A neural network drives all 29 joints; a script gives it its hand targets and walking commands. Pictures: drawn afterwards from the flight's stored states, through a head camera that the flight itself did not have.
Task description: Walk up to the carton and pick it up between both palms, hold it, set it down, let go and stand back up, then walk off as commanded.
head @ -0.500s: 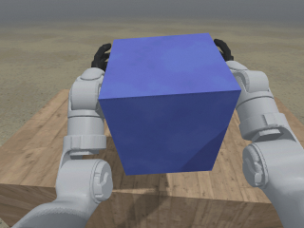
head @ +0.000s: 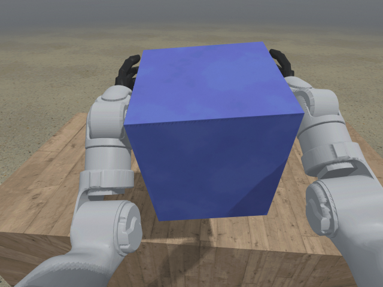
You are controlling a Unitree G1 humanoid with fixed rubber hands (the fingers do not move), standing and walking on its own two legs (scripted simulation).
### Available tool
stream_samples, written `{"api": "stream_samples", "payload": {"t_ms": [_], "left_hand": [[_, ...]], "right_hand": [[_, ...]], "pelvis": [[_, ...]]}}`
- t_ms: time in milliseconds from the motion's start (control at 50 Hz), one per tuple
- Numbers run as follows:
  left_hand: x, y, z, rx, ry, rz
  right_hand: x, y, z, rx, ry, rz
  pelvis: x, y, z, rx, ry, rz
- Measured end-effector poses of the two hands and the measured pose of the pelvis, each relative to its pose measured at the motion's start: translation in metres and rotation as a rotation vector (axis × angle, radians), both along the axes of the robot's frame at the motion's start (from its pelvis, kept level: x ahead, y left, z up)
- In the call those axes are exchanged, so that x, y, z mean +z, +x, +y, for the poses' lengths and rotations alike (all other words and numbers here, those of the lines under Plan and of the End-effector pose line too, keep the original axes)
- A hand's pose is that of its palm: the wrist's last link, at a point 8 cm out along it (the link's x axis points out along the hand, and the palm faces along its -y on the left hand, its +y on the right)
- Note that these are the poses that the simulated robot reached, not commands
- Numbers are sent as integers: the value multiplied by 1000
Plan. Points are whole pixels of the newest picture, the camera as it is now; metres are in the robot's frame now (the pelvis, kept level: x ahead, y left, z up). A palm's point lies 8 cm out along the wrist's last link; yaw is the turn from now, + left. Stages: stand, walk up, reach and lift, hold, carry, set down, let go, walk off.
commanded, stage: hold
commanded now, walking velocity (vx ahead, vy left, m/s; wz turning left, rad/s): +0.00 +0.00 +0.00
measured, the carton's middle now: (207, 136) +0.31 +0.00 +0.24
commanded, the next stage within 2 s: set down in 0.32 s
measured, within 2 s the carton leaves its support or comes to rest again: neither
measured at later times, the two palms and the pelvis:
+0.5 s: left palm (124, 92) +0.36 +0.15 +0.31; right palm (279, 86) +0.38 -0.14 +0.31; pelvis +0.00 +0.00 +0.00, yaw +0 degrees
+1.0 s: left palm (128, 97) +0.41 +0.16 +0.28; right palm (265, 104) +0.42 -0.14 +0.25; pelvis +0.01 +0.00 +0.00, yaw +0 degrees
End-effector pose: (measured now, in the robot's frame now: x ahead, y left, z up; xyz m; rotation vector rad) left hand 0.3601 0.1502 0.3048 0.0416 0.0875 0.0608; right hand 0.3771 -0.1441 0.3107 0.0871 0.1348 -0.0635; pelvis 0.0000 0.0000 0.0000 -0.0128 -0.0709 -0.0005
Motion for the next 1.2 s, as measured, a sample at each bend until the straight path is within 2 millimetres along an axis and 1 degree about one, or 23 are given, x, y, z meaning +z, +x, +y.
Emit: {"api": "stream_samples", "payload": {"t_ms": [400, 500, 540, 640, 680, 720, 760, 880, 940, 980, 1060, 1200], "left_hand": [[1, -1, 0, 0, 1, -8], [2, 4, 2, -1, 12, -22], [6, 6, 3, 0, 19, -48], [26, 11, 6, -2, 18, -146], [30, 15, 6, -10, 22, -164], [26, 19, 7, -19, 29, -156], [19, 23, 8, -22, 38, -136], [-12, 41, 9, -31, 32, -67], [-22, 46, 9, -22, 24, -65], [-25, 47, 8, -16, 16, -80], [-24, 45, 11, 4, 7, -121], [-35, 41, 13, 19, 2, -97]], "right_hand": [[1, -1, 0, 0, 4, -8], [2, 3, 2, -5, -16, -24], [5, 6, 3, -5, -33, -53], [19, 11, 5, -5, -60, -168], [20, 14, 5, -3, -72, -193], [15, 18, 6, 3, -91, -191], [4, 23, 6, 8, -102, -176], [-37, 40, 7, 14, -94, -120], [-54, 46, 7, 13, -57, -116], [-58, 47, 7, 13, -37, -130], [-54, 49, 10, 25, -28, -172], [-57, 47, 12, 36, -54, -154]], "pelvis": [[0, 0, 0, 0, 0, -1], [0, 0, 1, 0, -1, 0], [0, 0, 1, 0, -1, 0], [0, 2, 1, 0, -2, 3], [0, 2, 1, 0, -2, 0], [0, 2, 2, 1, -2, -9], [0, 2, 2, 1, -3, -19], [0, 2, 2, 1, -3, -21], [1, 7, 4, 1, -5, -16], [1, 9, 5, 1, -6, -12], [1, 12, 5, 2, -7, -9], [1, 11, 6, 2, -7, -11]]}}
